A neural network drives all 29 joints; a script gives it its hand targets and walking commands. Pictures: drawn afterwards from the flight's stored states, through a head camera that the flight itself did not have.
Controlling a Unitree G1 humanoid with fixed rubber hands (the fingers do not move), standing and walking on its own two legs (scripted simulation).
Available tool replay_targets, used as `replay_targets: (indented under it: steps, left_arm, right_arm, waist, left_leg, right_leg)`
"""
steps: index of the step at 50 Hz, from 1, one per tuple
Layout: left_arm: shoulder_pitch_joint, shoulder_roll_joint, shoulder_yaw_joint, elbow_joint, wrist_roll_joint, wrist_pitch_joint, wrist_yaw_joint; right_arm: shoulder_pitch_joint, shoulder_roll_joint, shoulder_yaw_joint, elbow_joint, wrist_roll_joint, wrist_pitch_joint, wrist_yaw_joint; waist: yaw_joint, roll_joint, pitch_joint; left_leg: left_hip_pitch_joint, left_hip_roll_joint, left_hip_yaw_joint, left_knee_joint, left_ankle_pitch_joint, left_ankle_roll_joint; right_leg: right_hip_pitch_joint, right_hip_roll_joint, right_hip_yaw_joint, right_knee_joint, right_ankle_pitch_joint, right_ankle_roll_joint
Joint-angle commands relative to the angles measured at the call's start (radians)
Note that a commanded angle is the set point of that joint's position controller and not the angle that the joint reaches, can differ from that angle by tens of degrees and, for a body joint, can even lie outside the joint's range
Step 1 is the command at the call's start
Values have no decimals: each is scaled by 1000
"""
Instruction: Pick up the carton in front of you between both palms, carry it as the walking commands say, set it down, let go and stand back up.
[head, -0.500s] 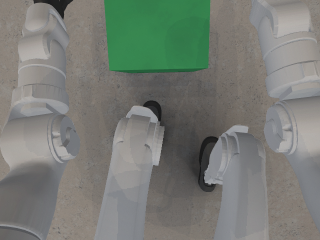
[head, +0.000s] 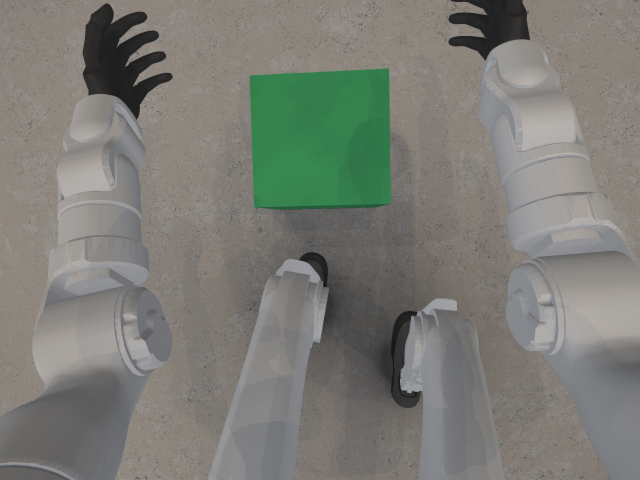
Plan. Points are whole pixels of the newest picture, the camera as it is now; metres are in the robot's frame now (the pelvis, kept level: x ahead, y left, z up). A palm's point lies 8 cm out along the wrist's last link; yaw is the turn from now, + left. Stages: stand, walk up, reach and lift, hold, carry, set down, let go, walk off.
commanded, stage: set down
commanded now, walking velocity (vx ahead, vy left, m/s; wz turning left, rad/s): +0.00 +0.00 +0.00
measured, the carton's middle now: (324, 152) +0.47 +0.14 -0.42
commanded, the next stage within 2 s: let go in 0.24 s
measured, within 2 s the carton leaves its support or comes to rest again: neither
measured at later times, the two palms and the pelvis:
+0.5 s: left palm (31, 99) +0.41 +0.32 +0.02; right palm (599, 66) +0.50 -0.07 +0.02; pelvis +0.03 +0.02 +0.13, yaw +0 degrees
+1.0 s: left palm out of the picture +0.26 +0.27 +0.14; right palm out of the picture +0.35 -0.17 +0.13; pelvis +0.09 +0.02 +0.22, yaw +3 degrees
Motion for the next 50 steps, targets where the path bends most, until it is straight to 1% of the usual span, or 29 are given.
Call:
replay_targets:
  steps: [1, 6, 9, 11, 14, 16, 19, 21, 23, 26, 29, 31, 34, 38, 41, 45, 48, 50]
  left_arm:
    - [-174, 140, 13, -108, 9, -21, -9]
    - [-141, 127, 20, -111, 30, -36, -15]
    - [-122, 121, 25, -115, 40, -45, -17]
    - [-110, 104, 28, -98, 48, -53, -20]
    - [-78, 87, 32, -88, 68, -66, -31]
    - [-30, 79, 29, -94, 86, -72, -44]
    - [85, 75, 13, -133, 114, -78, -70]
    - [178, 74, -7, -178, 134, -81, -88]
    - [271, 79, -37, -230, 149, -83, -104]
    - [390, 83, -88, -289, 149, -91, -122]
    - [500, 76, -142, -319, 131, -110, -129]
    - [580, 69, -177, -331, 112, -124, -128]
    - [710, 48, -231, -345, 79, -144, -118]
    - [876, 17, -286, -369, 51, -170, -94]
    - [984, 4, -312, -409, 45, -190, -74]
    - [1121, -12, -338, -474, 45, -204, -51]
    - [1202, -19, -355, -493, 48, -207, -38]
    - [1236, -18, -360, -491, 49, -207, -33]
  right_arm:
    - [-244, -68, -22, -100, -12, -22, 4]
    - [-196, -60, -35, -80, -19, -39, 17]
    - [-181, -57, -35, -83, -21, -49, 25]
    - [-171, -49, -40, -68, -26, -56, 33]
    - [-130, -31, -62, -61, -53, -66, 38]
    - [-69, -9, -78, -73, -76, -70, 32]
    - [65, 39, -92, -125, -110, -77, 11]
    - [170, 77, -97, -181, -131, -82, -8]
    - [275, 105, -95, -251, -139, -89, -24]
    - [392, 128, -82, -352, -134, -105, -36]
    - [494, 141, -67, -404, -120, -130, -34]
    - [569, 138, -54, -409, -108, -150, -23]
    - [693, 115, -43, -381, -96, -182, 1]
    - [864, 86, -37, -338, -93, -220, 31]
    - [973, 69, -32, -324, -88, -247, 52]
    - [1092, 42, -16, -334, -73, -278, 78]
    - [1169, 23, -2, -352, -62, -291, 94]
    - [1216, 14, 11, -366, -56, -294, 104]
  waist:
    - [66, -36, -1070]
    - [67, -4, -1048]
    - [70, -3, -1038]
    - [69, -7, -992]
    - [53, -13, -975]
    - [43, -13, -1002]
    - [29, -1, -1048]
    - [19, 14, -1057]
    - [12, 31, -1032]
    - [6, 52, -923]
    - [-3, 74, -788]
    - [-12, 90, -722]
    - [-33, 108, -638]
    - [-64, 125, -531]
    - [-80, 139, -461]
    - [-92, 149, -380]
    - [-103, 131, -304]
    - [-114, 106, -250]
  left_leg:
    - [965, -54, 115, -126, 418, -48]
    - [1068, -50, 106, -223, 457, -48]
    - [1123, -47, 98, -284, 479, -45]
    - [1125, -43, 92, -323, 469, -45]
    - [1159, -40, 85, -376, 466, -41]
    - [1217, -40, 82, -406, 496, -36]
    - [1332, -41, 79, -445, 567, -27]
    - [1412, -40, 75, -474, 601, -19]
    - [1493, -39, 65, -510, 607, -12]
    - [1580, -31, 44, -580, 545, -4]
    - [1646, -22, 15, -647, 453, 2]
    - [1700, -18, -12, -685, 403, 3]
    - [1784, -8, -53, -740, 353, -3]
    - [1870, 2, -76, -799, 368, -10]
    - [1928, 5, -78, -834, 426, -15]
    - [2002, 4, -67, -885, 502, -25]
    - [2021, -1, -48, -930, 524, -31]
    - [2016, -9, -31, -960, 507, -31]
  right_leg:
    - [289, 66, -85, -259, 168, 15]
    - [331, 60, -74, -365, 193, 15]
    - [378, 55, -65, -430, 212, 15]
    - [390, 49, -60, -468, 212, 15]
    - [436, 42, -54, -525, 230, 18]
    - [487, 41, -51, -563, 267, 22]
    - [565, 43, -47, -619, 337, 28]
    - [613, 47, -46, -657, 374, 32]
    - [653, 49, -47, -700, 379, 33]
    - [700, 44, -45, -770, 325, 30]
    - [727, 31, -42, -827, 254, 22]
    - [744, 24, -40, -854, 226, 15]
    - [773, 16, -37, -889, 206, 0]
    - [861, 6, -29, -942, 213, -19]
    - [946, -1, -22, -987, 235, -31]
    - [1080, -6, -20, -1058, 285, -38]
    - [1195, -11, -23, -1114, 328, -37]
    - [1276, -17, -21, -1154, 357, -34]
